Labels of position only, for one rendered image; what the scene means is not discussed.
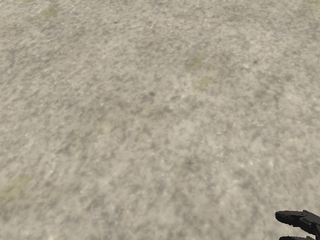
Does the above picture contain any robot right hand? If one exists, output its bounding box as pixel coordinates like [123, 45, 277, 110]
[275, 210, 320, 240]

